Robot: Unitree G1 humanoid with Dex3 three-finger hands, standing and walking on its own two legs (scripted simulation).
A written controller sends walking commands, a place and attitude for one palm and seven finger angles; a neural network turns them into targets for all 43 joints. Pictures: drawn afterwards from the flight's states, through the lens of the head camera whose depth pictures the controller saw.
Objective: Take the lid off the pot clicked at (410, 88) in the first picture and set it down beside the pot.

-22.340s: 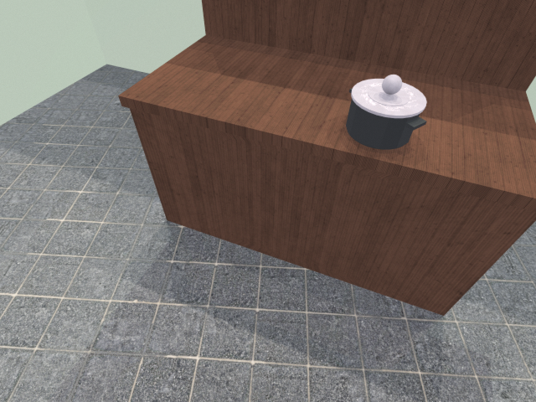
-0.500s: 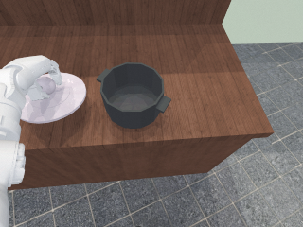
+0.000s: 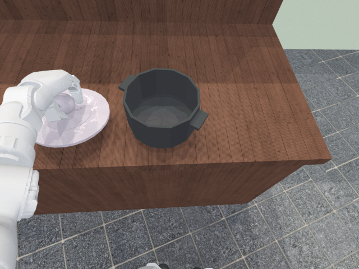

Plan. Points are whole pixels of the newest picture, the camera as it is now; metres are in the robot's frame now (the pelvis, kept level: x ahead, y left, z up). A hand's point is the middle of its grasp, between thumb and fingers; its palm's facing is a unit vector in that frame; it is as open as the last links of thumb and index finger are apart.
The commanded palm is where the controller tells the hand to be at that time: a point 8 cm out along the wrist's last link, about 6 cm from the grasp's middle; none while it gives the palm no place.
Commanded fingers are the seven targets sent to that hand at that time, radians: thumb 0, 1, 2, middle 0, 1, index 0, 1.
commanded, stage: lower the lid onto the table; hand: left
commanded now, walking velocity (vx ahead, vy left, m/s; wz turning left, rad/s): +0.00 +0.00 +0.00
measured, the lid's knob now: (63, 103) +0.49 +0.27 +0.02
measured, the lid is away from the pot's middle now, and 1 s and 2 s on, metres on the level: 0.24 0.25 0.25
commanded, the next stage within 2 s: open the fingers wide in 0.50 s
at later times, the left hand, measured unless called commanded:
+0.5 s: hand (58, 111) +0.47 +0.28 +0.02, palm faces -0.50 -0.12 -0.86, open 7.9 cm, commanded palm +0.51 +0.28 +0.07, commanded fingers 0.00 0.58 1.04 -0.85 -1.01 -0.85 -1.00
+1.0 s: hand (57, 123) +0.45 +0.28 +0.00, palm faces -0.47 -0.09 -0.88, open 7.7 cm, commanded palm +0.49 +0.27 +0.07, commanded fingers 0.00 0.29 0.79 -0.57 -0.96 -0.57 -0.96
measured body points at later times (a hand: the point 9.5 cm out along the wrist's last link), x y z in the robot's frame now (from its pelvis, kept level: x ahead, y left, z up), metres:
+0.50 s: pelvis +0.00 -0.01 -0.01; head +0.12 +0.01 +0.42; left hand +0.49 +0.28 +0.06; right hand -0.02 -0.29 -0.12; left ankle -0.01 +0.04 -0.73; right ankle -0.03 -0.12 -0.73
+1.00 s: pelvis -0.01 +0.01 -0.02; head +0.10 +0.03 +0.42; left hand +0.47 +0.28 +0.05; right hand +0.01 -0.27 -0.13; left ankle -0.01 +0.04 -0.73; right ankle -0.03 -0.12 -0.73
